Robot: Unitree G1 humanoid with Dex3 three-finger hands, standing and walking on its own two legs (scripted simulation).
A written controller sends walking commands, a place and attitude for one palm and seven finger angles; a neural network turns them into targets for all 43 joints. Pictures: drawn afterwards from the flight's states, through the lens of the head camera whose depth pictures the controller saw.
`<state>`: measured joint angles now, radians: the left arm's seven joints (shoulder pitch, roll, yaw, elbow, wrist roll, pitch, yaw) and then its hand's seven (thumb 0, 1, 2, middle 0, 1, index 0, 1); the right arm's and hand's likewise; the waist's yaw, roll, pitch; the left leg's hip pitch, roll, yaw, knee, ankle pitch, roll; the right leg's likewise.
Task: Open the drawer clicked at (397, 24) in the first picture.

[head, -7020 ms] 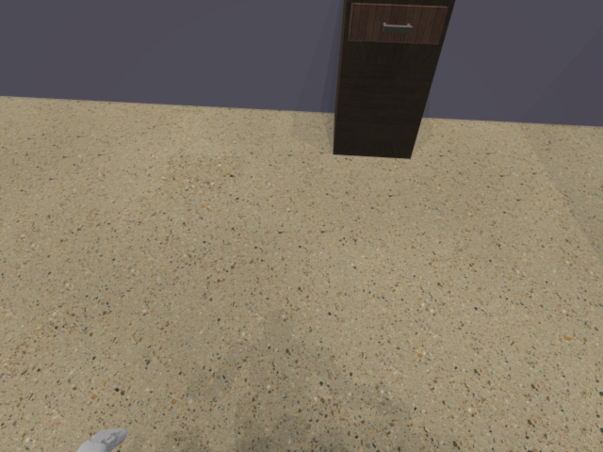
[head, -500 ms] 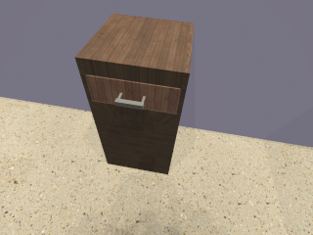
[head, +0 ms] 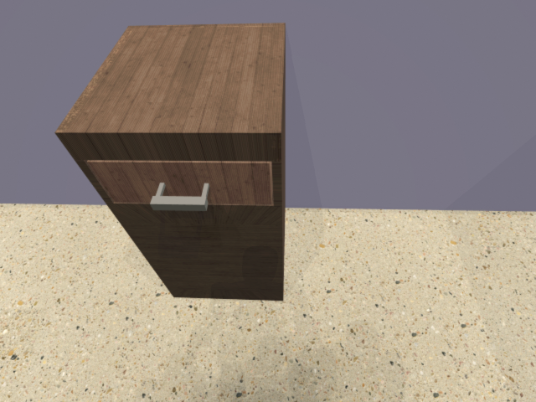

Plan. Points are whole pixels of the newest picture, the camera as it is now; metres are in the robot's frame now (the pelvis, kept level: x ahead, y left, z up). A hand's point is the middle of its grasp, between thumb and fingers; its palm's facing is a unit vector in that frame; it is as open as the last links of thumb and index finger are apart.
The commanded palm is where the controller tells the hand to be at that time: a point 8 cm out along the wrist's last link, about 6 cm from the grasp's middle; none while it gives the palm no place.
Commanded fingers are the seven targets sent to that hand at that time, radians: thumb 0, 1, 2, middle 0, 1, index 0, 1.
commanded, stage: come to a stop and stand still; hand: left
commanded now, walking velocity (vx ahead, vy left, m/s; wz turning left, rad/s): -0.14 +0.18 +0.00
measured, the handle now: (181, 195) +0.52 +0.22 -0.07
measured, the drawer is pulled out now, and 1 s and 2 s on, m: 0.00 0.00 0.00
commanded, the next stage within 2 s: look again from close up in 0.72 s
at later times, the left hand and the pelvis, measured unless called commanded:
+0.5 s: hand out of the picture -0.04 +0.21 -0.16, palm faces +0.10 -0.96 -0.25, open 7.3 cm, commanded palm none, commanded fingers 0.00 0.90 0.90 -0.20 -0.30 -0.20 -0.30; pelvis -0.06 +0.00 +0.01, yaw +1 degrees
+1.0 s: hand out of the picture -0.02 +0.16 -0.17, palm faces +0.01 -0.97 -0.24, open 7.3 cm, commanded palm none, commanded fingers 0.00 0.90 0.90 -0.20 -0.30 -0.20 -0.30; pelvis -0.03 -0.02 +0.00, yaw +2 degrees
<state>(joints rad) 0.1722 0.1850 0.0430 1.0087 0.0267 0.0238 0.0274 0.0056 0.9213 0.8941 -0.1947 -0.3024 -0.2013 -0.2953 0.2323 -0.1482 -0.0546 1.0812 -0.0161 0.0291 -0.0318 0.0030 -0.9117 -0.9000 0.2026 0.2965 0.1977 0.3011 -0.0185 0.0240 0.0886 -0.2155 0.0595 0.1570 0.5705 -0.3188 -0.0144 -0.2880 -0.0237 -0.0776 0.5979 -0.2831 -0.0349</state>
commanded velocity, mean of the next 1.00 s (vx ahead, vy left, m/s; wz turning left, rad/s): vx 0.05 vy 0.01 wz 0.00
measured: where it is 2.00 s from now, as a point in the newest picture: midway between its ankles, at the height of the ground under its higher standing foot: outside the picture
